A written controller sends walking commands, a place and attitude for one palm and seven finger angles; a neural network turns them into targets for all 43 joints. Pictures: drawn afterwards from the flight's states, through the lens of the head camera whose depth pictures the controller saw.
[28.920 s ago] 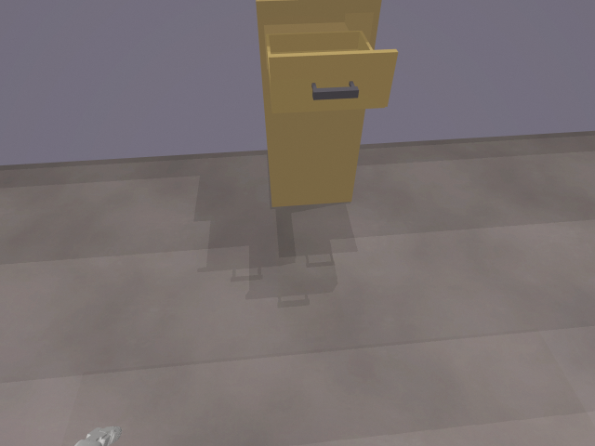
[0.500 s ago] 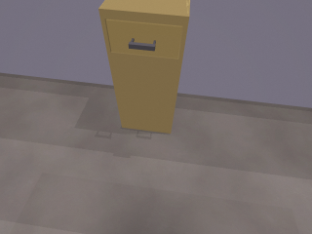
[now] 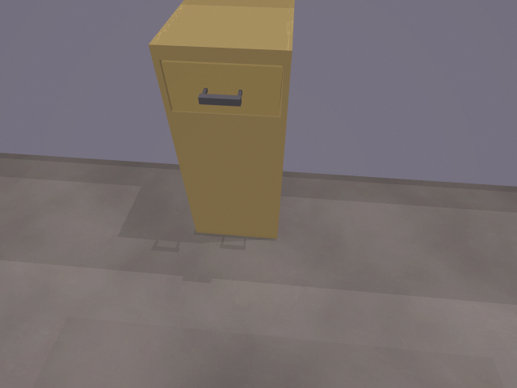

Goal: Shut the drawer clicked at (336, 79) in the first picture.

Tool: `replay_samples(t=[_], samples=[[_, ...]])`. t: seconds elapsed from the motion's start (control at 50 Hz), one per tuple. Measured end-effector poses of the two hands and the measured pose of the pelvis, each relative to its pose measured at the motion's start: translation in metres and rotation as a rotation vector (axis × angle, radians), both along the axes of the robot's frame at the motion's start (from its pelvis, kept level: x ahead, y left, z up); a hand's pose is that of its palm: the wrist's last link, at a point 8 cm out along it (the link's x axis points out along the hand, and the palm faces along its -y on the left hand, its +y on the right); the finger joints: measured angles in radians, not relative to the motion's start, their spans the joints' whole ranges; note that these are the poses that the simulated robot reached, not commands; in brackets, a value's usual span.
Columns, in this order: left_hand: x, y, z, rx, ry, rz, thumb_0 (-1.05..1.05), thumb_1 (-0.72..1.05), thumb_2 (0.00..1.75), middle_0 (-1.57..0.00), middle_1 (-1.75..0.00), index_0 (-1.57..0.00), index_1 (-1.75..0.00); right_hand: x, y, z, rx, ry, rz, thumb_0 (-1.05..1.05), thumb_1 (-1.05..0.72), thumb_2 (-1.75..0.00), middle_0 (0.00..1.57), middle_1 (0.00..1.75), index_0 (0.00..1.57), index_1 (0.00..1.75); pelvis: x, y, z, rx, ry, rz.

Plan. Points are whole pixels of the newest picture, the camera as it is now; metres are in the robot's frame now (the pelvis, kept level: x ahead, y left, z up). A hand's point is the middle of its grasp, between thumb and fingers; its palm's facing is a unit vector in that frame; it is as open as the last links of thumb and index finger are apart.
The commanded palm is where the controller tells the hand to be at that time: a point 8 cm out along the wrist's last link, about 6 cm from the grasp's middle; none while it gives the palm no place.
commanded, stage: let the arm hang, fingers relaxed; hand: left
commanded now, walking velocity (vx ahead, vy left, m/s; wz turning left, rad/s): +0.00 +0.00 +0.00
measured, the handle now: (221, 96) +0.88 +0.15 -0.01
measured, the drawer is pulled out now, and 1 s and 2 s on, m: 0.00 0.00 0.00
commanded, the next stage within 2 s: look to check the result in 0.10 s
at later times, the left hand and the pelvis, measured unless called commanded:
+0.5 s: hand out of the picture +0.01 +0.18 -0.17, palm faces +0.03 -0.97 -0.24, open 7.4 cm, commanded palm none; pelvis +0.01 -0.01 +0.00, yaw +0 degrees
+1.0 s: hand out of the picture +0.04 +0.18 -0.17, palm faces +0.02 -0.97 -0.25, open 7.4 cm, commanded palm none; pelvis +0.02 -0.02 +0.00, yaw +0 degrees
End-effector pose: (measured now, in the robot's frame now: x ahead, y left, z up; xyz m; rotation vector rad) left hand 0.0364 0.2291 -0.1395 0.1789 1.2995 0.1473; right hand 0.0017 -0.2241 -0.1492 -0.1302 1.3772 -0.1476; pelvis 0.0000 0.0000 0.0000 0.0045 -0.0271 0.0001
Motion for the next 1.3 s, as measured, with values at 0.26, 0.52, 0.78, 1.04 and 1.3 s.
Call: replay_samples(t=[0.26,0.52,0.78,1.04,1.3], samples=[[-0.024,-0.001,-0.001,0.014,0.086,0.034,0.00,0.91,0.90,-0.20,-0.30,-0.20,-0.30,-0.012,-0.009,0.001,-0.010,0.063,-0.009,0.01,-0.90,-0.90,0.20,0.30,0.20,0.30,0.006,-0.007,0.001,-0.002,0.001,0.005],[-0.030,-0.003,0.001,0.024,0.109,0.045,0.00,0.90,0.90,-0.20,-0.30,-0.20,-0.30,0.003,-0.011,-0.001,-0.003,0.041,0.000,0.01,-0.90,-0.90,0.20,0.30,0.20,0.30,0.010,-0.011,0.001,-0.002,0.002,0.003],[-0.008,-0.006,0.002,0.022,0.061,0.030,0.00,0.90,0.90,-0.20,-0.30,-0.20,-0.30,0.015,-0.019,0.000,-0.015,0.015,0.003,0.01,-0.90,-0.90,0.20,0.30,0.20,0.30,0.014,-0.014,0.001,-0.001,0.002,0.002],[0.004,-0.003,0.004,0.036,0.052,0.021,0.00,0.90,0.90,-0.20,-0.30,-0.20,-0.30,0.016,-0.026,0.002,-0.025,0.028,-0.001,0.01,-0.90,-0.90,0.20,0.30,0.20,0.30,0.019,-0.017,0.002,0.000,0.007,0.000],[0.010,0.002,0.005,0.045,0.051,0.019,0.00,0.90,0.90,-0.20,-0.30,-0.20,-0.30,0.026,-0.033,0.004,-0.039,0.022,0.006,0.01,-0.90,-0.90,0.20,0.30,0.20,0.30,0.023,-0.017,0.002,-0.002,0.010,0.001]])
